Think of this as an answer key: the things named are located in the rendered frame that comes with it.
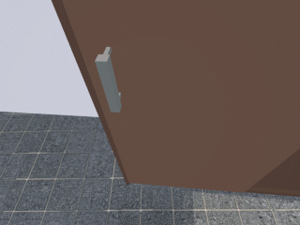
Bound wardrobe door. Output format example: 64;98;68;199
62;0;300;193
252;149;300;191

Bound handle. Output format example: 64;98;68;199
95;47;122;113

